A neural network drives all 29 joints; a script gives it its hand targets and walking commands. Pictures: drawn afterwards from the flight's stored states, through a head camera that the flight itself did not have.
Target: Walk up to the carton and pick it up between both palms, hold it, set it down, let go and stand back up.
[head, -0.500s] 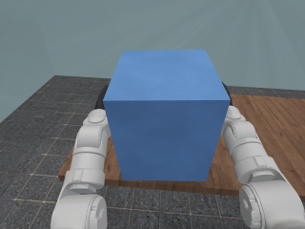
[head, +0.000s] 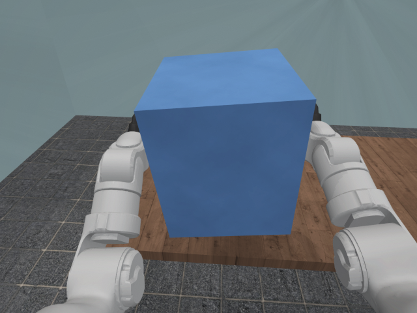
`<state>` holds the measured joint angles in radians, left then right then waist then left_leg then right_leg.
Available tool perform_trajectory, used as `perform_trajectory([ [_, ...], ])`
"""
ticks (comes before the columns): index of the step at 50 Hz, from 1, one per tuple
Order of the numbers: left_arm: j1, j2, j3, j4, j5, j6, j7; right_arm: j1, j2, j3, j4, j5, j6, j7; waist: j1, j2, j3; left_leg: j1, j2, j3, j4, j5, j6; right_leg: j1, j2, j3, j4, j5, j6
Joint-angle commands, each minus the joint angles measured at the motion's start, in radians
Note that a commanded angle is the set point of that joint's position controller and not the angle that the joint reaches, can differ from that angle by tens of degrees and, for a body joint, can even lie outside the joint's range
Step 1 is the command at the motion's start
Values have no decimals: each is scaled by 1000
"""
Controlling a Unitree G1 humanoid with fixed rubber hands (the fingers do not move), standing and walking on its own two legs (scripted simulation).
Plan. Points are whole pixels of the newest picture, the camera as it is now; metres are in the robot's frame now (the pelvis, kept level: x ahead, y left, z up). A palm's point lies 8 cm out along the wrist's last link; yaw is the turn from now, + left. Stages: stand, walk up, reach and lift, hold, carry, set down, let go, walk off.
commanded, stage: reach and lift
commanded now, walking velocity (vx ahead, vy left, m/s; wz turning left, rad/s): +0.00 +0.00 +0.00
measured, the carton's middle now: (224, 141) +0.39 -0.01 +0.22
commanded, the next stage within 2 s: hold in 0.66 s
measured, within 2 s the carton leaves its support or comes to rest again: neither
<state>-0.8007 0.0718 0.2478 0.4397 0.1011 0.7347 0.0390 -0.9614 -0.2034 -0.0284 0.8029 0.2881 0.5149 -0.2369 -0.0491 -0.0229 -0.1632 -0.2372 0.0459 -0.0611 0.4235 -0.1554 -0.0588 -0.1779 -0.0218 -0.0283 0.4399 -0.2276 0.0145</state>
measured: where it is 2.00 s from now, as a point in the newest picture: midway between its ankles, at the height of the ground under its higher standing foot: outside the picture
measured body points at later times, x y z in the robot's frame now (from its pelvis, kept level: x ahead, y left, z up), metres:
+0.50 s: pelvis +0.00 +0.00 +0.00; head -0.08 +0.01 +0.44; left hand +0.39 +0.15 +0.25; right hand +0.40 -0.17 +0.27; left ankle +0.05 +0.15 -0.74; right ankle +0.01 -0.13 -0.74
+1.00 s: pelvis +0.00 +0.00 +0.00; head -0.09 +0.01 +0.44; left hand +0.38 +0.15 +0.27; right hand +0.39 -0.17 +0.29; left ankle +0.05 +0.15 -0.74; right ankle +0.01 -0.13 -0.74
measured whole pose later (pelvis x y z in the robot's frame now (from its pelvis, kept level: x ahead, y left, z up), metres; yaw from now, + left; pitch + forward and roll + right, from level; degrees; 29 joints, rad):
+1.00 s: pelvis +0.00 +0.00 +0.00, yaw +0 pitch -2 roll +0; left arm -0.89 0.09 0.25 0.44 0.09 0.87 0.04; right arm -1.05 -0.25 -0.01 0.80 0.34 0.66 -0.26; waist -0.04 -0.01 -0.20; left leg -0.24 0.05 -0.06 0.42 -0.16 -0.06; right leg -0.18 -0.02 -0.03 0.44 -0.23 0.01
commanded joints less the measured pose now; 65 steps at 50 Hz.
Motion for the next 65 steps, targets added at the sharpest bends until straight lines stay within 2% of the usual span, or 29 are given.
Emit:
perform_trajectory([
  [1,-1174,-621,-401,-282,-234,-96,-103,-1154,898,283,-484,233,-23,115,3,63,-497,203,-134,45,-30,151,43,89,96,18,-145,235,68],
  [4,-1181,-592,-345,-225,-224,-87,-105,-1137,876,264,-414,228,2,123,10,32,-427,155,-129,47,-50,79,51,90,85,28,-160,162,64],
  [8,-1174,-604,-364,-276,-226,-81,-96,-1166,891,303,-477,260,0,122,22,37,-502,188,-132,41,-31,158,44,117,94,25,-141,255,69],
  [12,-1179,-580,-324,-213,-218,-70,-110,-1163,871,254,-410,232,21,118,7,-1,-450,161,-130,44,-53,98,48,102,96,23,-158,180,74],
  [14,-1202,-608,-356,-265,-234,-73,-108,-1184,882,268,-460,251,12,119,9,33,-519,188,-130,43,-35,126,46,112,96,23,-144,213,71],
  [16,-1208,-610,-365,-283,-255,-79,-104,-1209,902,289,-514,260,14,117,8,12,-569,183,-133,41,-31,154,42,143,101,25,-139,260,68],
  [17,-1250,-604,-391,-341,-270,-81,-96,-1181,886,282,-477,264,15,119,-9,53,-574,199,-133,36,-19,174,35,121,93,24,-133,284,67],
  [18,-1188,-602,-366,-271,-249,-65,-98,-1180,881,277,-483,263,27,116,5,39,-534,191,-129,39,-27,173,30,131,101,31,-150,252,64],
  [21,-1216,-628,-412,-310,-288,-66,-93,-1237,891,298,-564,284,21,115,7,40,-594,202,-131,36,-12,189,32,122,101,29,-135,265,67],
  [23,-1251,-612,-376,-307,-260,-61,-91,-1197,871,250,-460,267,40,117,-14,57,-493,182,-127,33,-24,131,33,79,98,21,-152,185,63],
  [24,-1301,-615,-405,-349,-283,-61,-84,-1215,888,261,-484,280,34,125,-3,69,-571,200,-123,37,-27,160,27,94,110,22,-142,203,58],
  [28,-1267,-576,-341,-281,-260,-50,-84,-1221,878,264,-442,280,48,126,10,36,-511,171,-128,43,-34,123,40,84,92,30,-147,199,68],
  [29,-1261,-606,-381,-314,-280,-49,-84,-1240,884,271,-506,285,43,126,7,32,-575,191,-127,35,-22,163,30,97,104,25,-137,227,67],
  [32,-1199,-594,-349,-256,-245,-27,-87,-1203,853,276,-463,294,62,119,13,46,-516,192,-126,41,-25,162,29,86,106,27,-145,213,66],
  [34,-1246,-581,-357,-341,-262,-29,-83,-1191,862,282,-474,310,72,119,10,49,-553,202,-126,40,-15,216,26,116,111,28,-134,271,67],
  [37,-1212,-582,-339,-241,-247,-12,-90,-1226,857,278,-443,308,78,117,20,21,-500,171,-122,42,-29,156,39,79,104,27,-147,200,68],
  [39,-1232,-631,-377,-317,-274,-13,-87,-1255,876,296,-523,319,73,117,18,25,-565,190,-121,34,-10,210,31,99,112,32,-140,260,65],
  [41,-1235,-582,-340,-288,-250,0,-87,-1219,870,288,-464,323,92,119,25,14,-506,166,-121,43,-30,152,39,99,111,32,-153,202,65],
  [46,-1264,-605,-355,-293,-257,9,-83,-1261,852,271,-445,329,95,124,14,61,-500,159,-119,36,-23,162,25,70,109,26,-147,207,55],
  [47,-1242,-591,-332,-247,-250,19,-88,-1238,829,238,-416,320,104,122,7,51,-460,150,-115,39,-28,139,27,57,109,28,-154,174,56],
  [48,-1265,-598,-338,-254,-252,21,-90,-1274,842,257,-430,329,105,128,25,49,-497,157,-115,33,-35,129,31,64,115,27,-156,145,51],
  [50,-1292,-616,-364,-321,-273,11,-81,-1264,867,269,-473,332,107,127,11,37,-540,174,-113,28,-24,167,30,78,112,30,-150,197,55],
  [51,-1240,-590,-303,-230,-231,25,-87,-1250,831,242,-404,313,120,126,28,20,-447,144,-114,30,-36,115,38,54,108,27,-157,136,59],
  [52,-1269,-583,-309,-252,-242,22,-90,-1264,854,253,-428,317,117,128,30,4,-489,141,-117,33,-37,102,46,60,106,34,-157,133,60],
  [53,-1268,-580,-336,-305,-269,19,-87,-1260,873,270,-459,331,117,128,32,-5,-544,149,-120,35,-24,157,42,93,109,31,-142,199,63],
  [54,-1232,-577,-314,-245,-250,33,-89,-1249,862,279,-441,334,123,122,32,-4,-503,152,-114,40,-28,145,39,77,112,33,-150,192,63],
  [59,-1266,-571,-294,-261,-226,39,-96,-1251,860,255,-400,321,138,126,31,2,-452,133,-117,38,-37,102,49,60,105,34,-159,130,61],
  [61,-1278,-617,-376,-340,-281,37,-89,-1240,861,259,-446,334,131,127,9,56,-546,158,-116,34,-18,189,28,89,107,30,-141,217,54],
  [65,-1282,-617,-359,-337,-264,47,-86,-1258,868,281,-481,363,138,122,23,50,-532,156,-115,36,-18,171,30,90,117,44,-150,197,54],
])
